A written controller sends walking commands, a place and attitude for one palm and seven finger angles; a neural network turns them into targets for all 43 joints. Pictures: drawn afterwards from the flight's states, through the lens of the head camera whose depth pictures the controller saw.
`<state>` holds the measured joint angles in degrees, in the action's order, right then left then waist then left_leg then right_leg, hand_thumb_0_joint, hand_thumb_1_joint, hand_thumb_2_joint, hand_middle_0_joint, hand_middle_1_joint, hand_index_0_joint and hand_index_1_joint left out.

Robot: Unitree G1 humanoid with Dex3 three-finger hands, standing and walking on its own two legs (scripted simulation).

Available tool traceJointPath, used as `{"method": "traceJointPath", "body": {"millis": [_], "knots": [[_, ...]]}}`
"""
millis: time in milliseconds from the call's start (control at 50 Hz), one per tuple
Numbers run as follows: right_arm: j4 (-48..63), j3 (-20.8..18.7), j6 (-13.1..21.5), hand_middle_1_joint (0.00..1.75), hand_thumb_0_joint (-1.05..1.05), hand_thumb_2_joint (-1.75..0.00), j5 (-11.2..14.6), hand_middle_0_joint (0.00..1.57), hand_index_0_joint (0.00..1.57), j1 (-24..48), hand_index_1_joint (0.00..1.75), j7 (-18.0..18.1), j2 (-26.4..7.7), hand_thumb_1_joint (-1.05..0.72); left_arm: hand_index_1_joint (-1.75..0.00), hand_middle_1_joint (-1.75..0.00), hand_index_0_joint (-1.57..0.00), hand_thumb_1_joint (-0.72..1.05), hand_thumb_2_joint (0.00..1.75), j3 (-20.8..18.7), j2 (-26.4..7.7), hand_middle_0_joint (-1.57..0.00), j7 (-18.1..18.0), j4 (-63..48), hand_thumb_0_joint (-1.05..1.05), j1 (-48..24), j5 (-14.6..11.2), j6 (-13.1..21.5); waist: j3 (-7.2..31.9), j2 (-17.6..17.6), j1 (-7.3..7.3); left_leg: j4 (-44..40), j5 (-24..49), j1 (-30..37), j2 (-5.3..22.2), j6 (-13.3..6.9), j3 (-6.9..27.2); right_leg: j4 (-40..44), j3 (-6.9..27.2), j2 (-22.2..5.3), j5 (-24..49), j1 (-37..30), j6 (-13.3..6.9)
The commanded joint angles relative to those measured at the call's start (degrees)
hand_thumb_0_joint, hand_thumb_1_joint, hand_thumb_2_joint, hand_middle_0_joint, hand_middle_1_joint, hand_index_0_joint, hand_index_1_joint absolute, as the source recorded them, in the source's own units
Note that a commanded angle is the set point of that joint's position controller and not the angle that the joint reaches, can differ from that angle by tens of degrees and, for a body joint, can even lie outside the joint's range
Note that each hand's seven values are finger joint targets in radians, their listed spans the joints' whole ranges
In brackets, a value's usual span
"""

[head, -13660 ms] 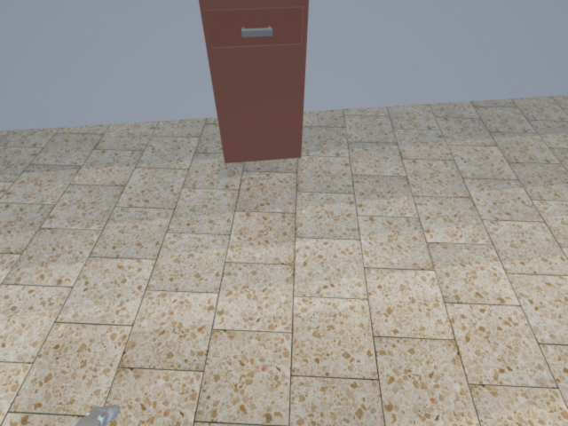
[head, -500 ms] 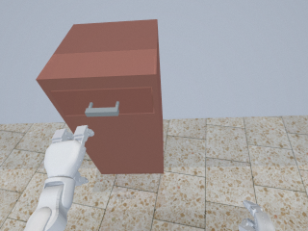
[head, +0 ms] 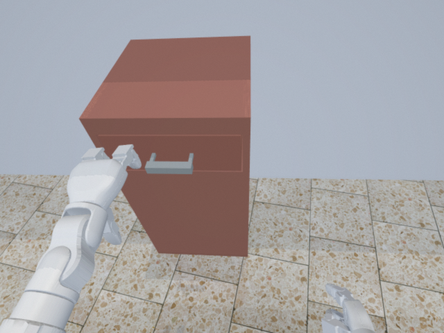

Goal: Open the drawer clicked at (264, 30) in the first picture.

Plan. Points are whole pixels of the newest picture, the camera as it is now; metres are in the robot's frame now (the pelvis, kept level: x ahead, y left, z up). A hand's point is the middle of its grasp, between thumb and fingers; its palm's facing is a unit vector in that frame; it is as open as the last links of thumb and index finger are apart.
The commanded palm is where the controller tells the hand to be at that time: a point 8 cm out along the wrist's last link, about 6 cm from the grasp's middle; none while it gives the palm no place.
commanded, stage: raise the hand with hooked fingers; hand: left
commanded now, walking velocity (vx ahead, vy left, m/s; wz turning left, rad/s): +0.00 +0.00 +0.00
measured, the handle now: (170, 161) +0.53 +0.23 -0.06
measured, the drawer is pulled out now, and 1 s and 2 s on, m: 0.00 0.00 0.00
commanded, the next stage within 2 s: move the hooked fingers above the handle in 0.28 s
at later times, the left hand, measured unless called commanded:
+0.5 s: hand (126, 208) +0.30 +0.22 +0.07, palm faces +0.04 -0.06 -1.00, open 13.9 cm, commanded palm +0.29 +0.23 +0.12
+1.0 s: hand (145, 187) +0.37 +0.22 +0.04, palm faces -0.03 -0.05 -1.00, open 13.8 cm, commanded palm +0.36 +0.23 +0.10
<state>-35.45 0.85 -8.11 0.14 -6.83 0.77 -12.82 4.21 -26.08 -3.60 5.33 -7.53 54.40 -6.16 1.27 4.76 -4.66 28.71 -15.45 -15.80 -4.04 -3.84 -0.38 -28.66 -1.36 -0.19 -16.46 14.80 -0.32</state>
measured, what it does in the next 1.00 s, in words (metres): stands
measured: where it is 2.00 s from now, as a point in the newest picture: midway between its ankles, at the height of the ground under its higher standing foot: outside the picture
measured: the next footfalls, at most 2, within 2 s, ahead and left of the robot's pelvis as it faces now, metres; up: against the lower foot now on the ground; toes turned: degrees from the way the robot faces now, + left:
none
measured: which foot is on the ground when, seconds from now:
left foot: down 0.00-1.00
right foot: down 0.00-1.00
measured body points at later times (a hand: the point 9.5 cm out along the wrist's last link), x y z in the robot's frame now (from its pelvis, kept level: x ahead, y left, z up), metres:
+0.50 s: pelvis -0.01 -0.02 +0.00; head +0.00 -0.06 +0.45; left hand +0.29 +0.22 +0.13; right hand +0.17 -0.24 -0.12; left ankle -0.01 +0.07 -0.74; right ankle -0.02 -0.12 -0.74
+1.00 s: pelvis -0.01 -0.03 -0.01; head +0.04 -0.06 +0.44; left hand +0.36 +0.22 +0.09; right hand +0.10 -0.30 -0.14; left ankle -0.01 +0.07 -0.74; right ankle -0.02 -0.12 -0.74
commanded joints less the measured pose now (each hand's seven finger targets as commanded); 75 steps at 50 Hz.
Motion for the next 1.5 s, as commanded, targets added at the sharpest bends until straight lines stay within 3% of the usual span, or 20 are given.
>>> {"method": "traceJointPath", "body": {"millis": [0,120,220,360,480,520,600,660,720,800,900,980,1060,1160,1200,1260,1280,1320,1340,1480], "knots": [[9.0,-2.9,2.4,0.3,0.0,-0.9,-0.1,0.2,0.2,5.1,0.3,0.1,-7.5,-0.9,-1.2,-1.2,-0.3,-0.5,0.3,-6.3,-10.0,-0.3,-0.7,-12.3,0.0,-10.7,-0.7,2.8,15.7,-3.1,0.07,-2.1,29.3,9.2,3.6,3.7,3.8,1.7,-0.1,1.6,17.1,-3.9,-2.4],[8.7,-3.4,3.1,0.3,0.0,-0.9,-0.4,0.2,0.2,4.8,0.3,0.0,-7.6,-0.9,-1.2,-1.2,-0.3,-0.5,0.3,-10.1,-12.9,-0.3,-5.0,-15.9,0.0,-12.2,0.2,6.6,17.0,-1.3,-0.58,-2.1,26.1,8.8,3.4,3.9,4.4,1.4,0.2,1.8,14.4,-3.1,-2.7],[7.8,-3.8,3.3,0.3,0.0,-0.9,0.1,0.2,0.2,4.8,0.3,0.0,-7.5,-0.9,-1.2,-1.2,-0.3,-0.5,0.3,-10.2,-12.1,-0.3,-8.2,-14.0,0.0,-12.0,0.2,5.8,16.9,-0.6,-0.28,-2.0,22.5,7.3,2.8,3.7,3.4,1.3,0.4,1.8,13.8,-2.4,-2.8],[7.8,-3.5,2.9,0.3,0.0,-0.9,0.8,0.2,0.2,6.1,0.3,0.4,-7.6,-0.9,-1.2,-1.2,-0.3,-0.5,0.3,-5.3,-9.1,-0.3,-6.6,-10.7,0.0,-11.6,0.0,1.7,14.1,-3.4,0.57,-3.2,16.0,5.1,2.2,2.5,2.0,2.5,0.9,1.5,11.4,-3.1,-2.5],[6.9,-2.7,2.9,0.3,0.0,-0.9,1.0,0.2,0.2,5.5,0.3,2.1,-7.7,-0.9,-1.2,-1.2,-0.3,-0.5,0.3,-6.2,-12.0,-0.3,-4.7,-2.1,0.0,-21.0,0.7,2.9,10.2,-7.8,1.85,-3.1,8.7,1.2,1.3,1.3,0.5,4.0,1.8,1.2,7.4,-1.3,-1.8],[6.7,-2.9,3.2,0.3,0.0,-0.9,0.9,0.2,0.2,4.9,0.3,2.6,-7.7,-0.9,-1.2,-1.2,-0.3,-0.5,0.3,-7.8,-14.4,-0.3,-5.0,-1.1,0.0,-24.6,1.2,4.8,12.0,-5.1,1.74,-2.5,8.0,1.1,1.0,1.3,0.4,3.7,2.5,1.1,6.4,-1.6,-1.8],[6.1,-3.3,3.9,0.3,0.0,-0.9,0.8,0.2,0.2,3.6,0.3,3.2,-7.2,-0.9,-1.2,-1.2,-0.3,-0.5,0.3,-9.2,-15.4,-0.3,-6.2,2.2,0.0,-26.4,1.4,8.3,15.1,-2.0,1.57,-0.5,9.8,0.4,0.5,1.1,0.1,2.2,3.2,1.0,9.9,-1.9,-2.0],[5.5,-3.7,4.1,0.3,0.0,-0.9,1.1,0.2,0.2,2.1,0.3,3.1,-7.4,-0.9,-1.2,-1.2,-0.3,-0.5,0.3,-7.4,-13.3,-0.3,-6.7,7.0,0.0,-29.0,1.1,8.9,13.5,-3.0,2.66,0.6,8.4,-1.8,0.5,1.1,-0.3,2.0,3.2,0.8,9.2,0.4,-1.7],[5.5,-4.3,4.1,0.3,0.0,-0.9,1.2,0.2,0.2,0.7,0.3,3.2,-8.1,-0.9,-1.2,-1.2,-0.3,-0.5,0.3,-9.1,-15.3,-0.3,-6.9,11.4,0.0,-29.7,1.2,9.0,15.7,-7.0,2.57,1.5,8.7,-4.5,0.4,0.9,-0.4,1.2,3.7,0.7,10.8,-1.1,-1.4],[5.3,-5.1,3.9,0.3,0.0,-0.9,1.1,0.2,0.2,-1.3,0.3,3.1,-8.4,-0.9,-1.2,-1.2,-0.3,-0.5,0.3,-8.8,-15.5,-0.3,-7.1,12.5,0.0,-30.9,1.4,9.8,20.0,-6.0,2.67,3.2,11.7,-5.1,0.3,0.8,-0.7,-1.0,4.0,0.4,17.3,-2.4,-1.2],[4.7,-5.8,3.4,0.3,0.0,-0.9,1.1,0.2,0.2,-3.3,0.3,3.1,-8.8,-0.9,-1.2,-1.2,-0.3,-0.5,0.3,-10.9,-16.9,-0.3,-8.2,14.6,0.0,-31.4,1.2,11.4,21.2,-6.5,2.91,4.5,13.2,-6.8,0.4,0.6,-0.9,-2.5,4.1,0.3,21.8,-2.5,-1.0],[3.5,-6.1,3.2,0.3,0.0,-0.9,1.1,0.2,0.2,-5.1,0.3,3.2,-9.1,-0.9,-1.2,-1.2,-0.3,-0.5,0.3,-11.1,-18.3,-0.3,-10.1,18.6,0.0,-37.5,2.6,11.8,19.7,-4.6,4.21,5.1,11.7,-8.2,0.6,0.7,-0.9,-3.0,3.7,0.7,17.6,1.4,-1.3],[3.1,-6.8,3.2,0.3,0.0,-0.9,0.9,0.2,0.2,-7.2,0.3,2.8,-9.0,-0.9,-1.2,-1.2,-0.3,-0.5,0.3,-9.3,-16.4,-0.3,-11.9,19.2,0.0,-40.7,3.7,12.1,24.7,-1.1,4.67,6.3,15.6,-4.9,0.9,0.8,-0.5,-4.5,2.8,1.5,18.3,3.4,-2.0],[2.1,-7.1,2.8,0.3,0.0,-0.9,1.1,0.2,0.2,-9.4,0.3,2.4,-9.8,-0.9,-1.2,-1.2,-0.3,-0.5,0.3,-8.8,-15.8,-0.3,-12.2,26.8,0.0,-41.9,3.5,10.8,23.0,-5.8,5.99,6.8,16.0,-6.7,1.5,0.7,-0.2,-4.9,2.0,1.9,18.4,5.4,-1.7],[2.3,-7.0,2.5,0.3,0.0,-0.9,1.1,0.2,0.2,-9.7,0.3,2.2,-9.8,-0.9,-1.2,-1.2,-0.3,-0.5,0.3,-7.6,-15.0,-0.3,-12.3,27.8,0.0,-43.4,4.1,10.3,23.6,-4.1,5.93,6.8,16.4,-6.0,1.6,0.8,-0.1,-5.2,1.6,2.1,17.3,6.5,-1.9],[1.8,-7.1,2.4,0.3,0.0,-0.9,0.9,0.2,0.2,-11.3,0.3,2.1,-10.0,-0.9,-1.2,-1.2,-0.3,-0.5,0.3,-5.9,-13.8,-0.3,-12.7,29.7,0.0,-48.5,4.9,10.4,23.5,-4.5,7.46,7.3,16.3,-5.1,2.1,0.7,0.5,-5.3,1.2,2.4,15.4,9.4,-2.0],[1.8,-7.2,2.3,0.3,0.0,-0.9,0.7,0.2,0.2,-11.7,0.3,2.1,-10.0,-0.9,-1.2,-1.2,-0.3,-0.5,0.3,-7.9,-16.1,-0.3,-13.0,29.7,0.0,-48.5,5.4,10.8,25.2,-2.8,6.53,7.6,17.9,-4.4,2.2,0.9,0.7,-6.0,1.2,2.5,15.8,9.4,-2.2],[1.9,-7.3,2.0,0.3,0.0,-0.9,0.4,0.2,0.2,-12.4,0.3,1.9,-9.9,-0.9,-1.2,-1.2,-0.3,-0.5,0.3,-8.8,-16.4,-0.3,-13.6,29.9,0.0,-49.1,5.4,11.2,27.4,-2.7,6.35,8.3,20.9,-3.4,2.2,1.0,1.0,-6.6,1.0,2.7,17.1,9.0,-2.4],[2.0,-7.2,2.0,0.3,0.0,-0.9,0.3,0.2,0.2,-12.7,0.3,1.8,-9.8,-0.9,-1.2,-1.2,-0.3,-0.5,0.3,-7.2,-14.9,-0.3,-13.9,30.0,0.0,-50.2,5.5,11.4,27.3,-1.5,6.89,8.4,20.9,-2.9,2.4,1.1,1.1,-6.8,0.9,2.7,16.6,10.2,-2.3],[1.1,-7.1,1.7,0.3,0.0,-0.9,-0.1,0.2,0.2,-14.9,0.3,1.1,-10.1,-0.9,-1.2,-1.2,-0.3,-0.5,0.3,-8.1,-15.8,-0.3,-16.3,37.0,0.0,-52.3,6.8,9.3,27.0,-1.7,7.35,9.6,22.5,-5.1,3.0,1.6,1.2,-8.2,0.2,3.2,16.2,13.0,-2.4]]}}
